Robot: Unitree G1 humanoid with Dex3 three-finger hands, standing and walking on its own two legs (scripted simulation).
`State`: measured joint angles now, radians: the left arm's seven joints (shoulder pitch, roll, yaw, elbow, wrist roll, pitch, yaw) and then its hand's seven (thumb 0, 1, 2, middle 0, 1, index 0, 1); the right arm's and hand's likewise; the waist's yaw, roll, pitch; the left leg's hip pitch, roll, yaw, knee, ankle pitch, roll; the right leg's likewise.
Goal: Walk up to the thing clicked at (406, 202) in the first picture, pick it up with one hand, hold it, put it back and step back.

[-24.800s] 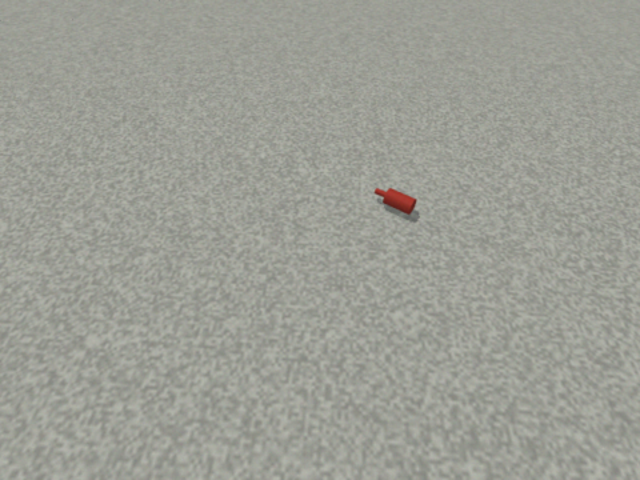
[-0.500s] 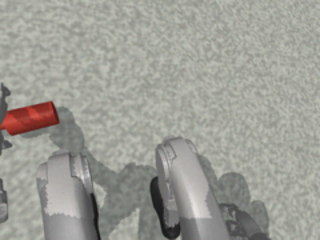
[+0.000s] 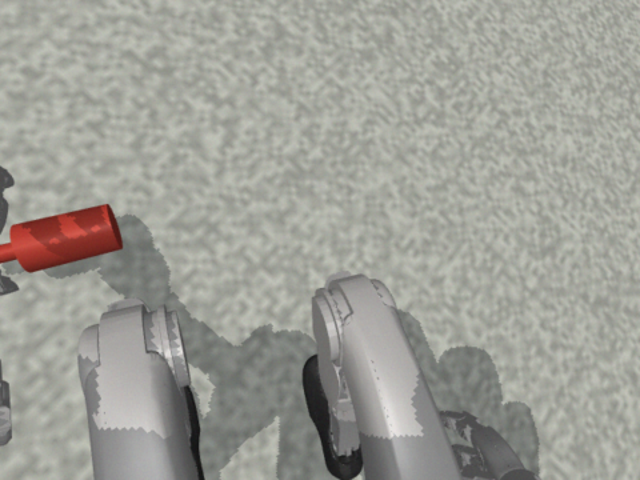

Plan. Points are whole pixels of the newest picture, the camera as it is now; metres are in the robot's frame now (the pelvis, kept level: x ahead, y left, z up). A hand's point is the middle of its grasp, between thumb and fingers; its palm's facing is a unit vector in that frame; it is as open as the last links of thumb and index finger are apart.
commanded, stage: rise first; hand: left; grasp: from above
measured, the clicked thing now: (49, 242) +0.44 +0.33 -0.29
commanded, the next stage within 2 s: approach in 0.60 s
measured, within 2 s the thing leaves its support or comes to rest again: neither
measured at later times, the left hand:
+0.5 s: hand out of the picture +0.40 +0.34 -0.17, palm faces -0.42 -0.13 -0.90, open 13.9 cm
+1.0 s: hand (42, 222) +0.44 +0.29 -0.18, palm faces -0.41 -0.10 -0.91, open 14.2 cm
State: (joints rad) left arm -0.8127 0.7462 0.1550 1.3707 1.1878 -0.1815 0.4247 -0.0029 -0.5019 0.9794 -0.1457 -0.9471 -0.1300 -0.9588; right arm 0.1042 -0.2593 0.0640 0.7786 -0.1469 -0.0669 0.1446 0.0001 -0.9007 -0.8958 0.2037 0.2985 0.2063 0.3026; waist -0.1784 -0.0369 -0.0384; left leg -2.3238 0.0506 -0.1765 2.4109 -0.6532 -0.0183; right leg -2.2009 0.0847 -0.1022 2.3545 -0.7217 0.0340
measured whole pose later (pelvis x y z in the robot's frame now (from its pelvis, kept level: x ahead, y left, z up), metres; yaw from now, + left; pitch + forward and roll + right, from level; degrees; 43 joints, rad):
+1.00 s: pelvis +0.00 +0.00 +0.00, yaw +0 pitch +32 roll -8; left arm -0.95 0.70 0.03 1.48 1.21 -0.17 0.48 0.00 -0.56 1.03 -0.10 -1.00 -0.08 -1.01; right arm 0.10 -0.26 0.09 0.79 -0.16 -0.10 0.14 0.00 -0.90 -0.89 0.20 0.30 0.21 0.30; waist -0.22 -0.05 -0.03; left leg -2.33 0.05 -0.18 2.40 -0.64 -0.03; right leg -2.22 0.08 -0.10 2.35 -0.70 0.02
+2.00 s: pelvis +0.00 +0.00 -0.03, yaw -3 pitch +28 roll -10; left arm -0.98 0.83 0.19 1.68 1.22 -0.13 0.65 0.00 -0.54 1.01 -0.08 -0.96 -0.06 -0.97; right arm 0.07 -0.30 0.19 0.75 -0.24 -0.20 0.25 0.00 -0.89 -0.89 0.20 0.30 0.20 0.30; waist -0.31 -0.09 0.10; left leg -2.37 0.06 -0.24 2.52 -0.66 -0.02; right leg -2.25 0.11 -0.14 2.42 -0.70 0.05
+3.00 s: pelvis +0.00 +0.01 -0.03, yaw -6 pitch +25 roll -13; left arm -0.93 0.92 0.15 1.70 1.15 -0.19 0.65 0.00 -0.49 0.95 -0.10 -1.00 -0.09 -1.00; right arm 0.07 -0.31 0.28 0.75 -0.26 -0.31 0.31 0.00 -0.90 -0.90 0.20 0.30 0.20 0.30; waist -0.32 -0.15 0.17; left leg -2.32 0.06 -0.30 2.55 -0.70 -0.03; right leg -2.18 0.13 -0.19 2.41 -0.71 0.05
